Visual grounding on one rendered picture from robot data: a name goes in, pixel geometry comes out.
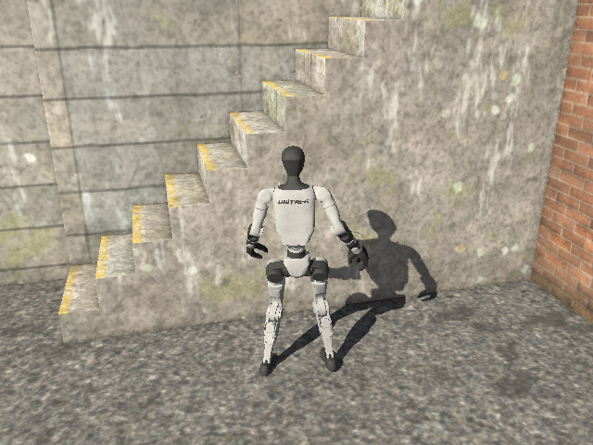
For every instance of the stairs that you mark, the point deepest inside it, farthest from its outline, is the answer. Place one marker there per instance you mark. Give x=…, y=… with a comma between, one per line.
x=432, y=124

